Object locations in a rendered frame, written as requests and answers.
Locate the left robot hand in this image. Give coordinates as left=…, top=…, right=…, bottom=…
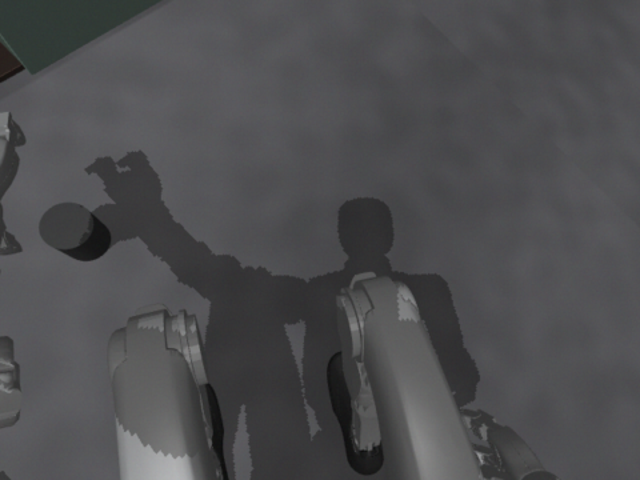
left=0, top=112, right=26, bottom=255

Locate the right robot hand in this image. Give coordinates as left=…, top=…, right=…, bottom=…
left=458, top=408, right=546, bottom=480

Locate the left robot foot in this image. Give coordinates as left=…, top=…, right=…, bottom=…
left=205, top=384, right=229, bottom=480

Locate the left robot arm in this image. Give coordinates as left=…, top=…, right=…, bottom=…
left=0, top=203, right=21, bottom=428

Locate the right robot foot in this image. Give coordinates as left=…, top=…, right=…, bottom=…
left=327, top=351, right=384, bottom=475

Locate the can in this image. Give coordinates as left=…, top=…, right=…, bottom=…
left=39, top=202, right=111, bottom=261

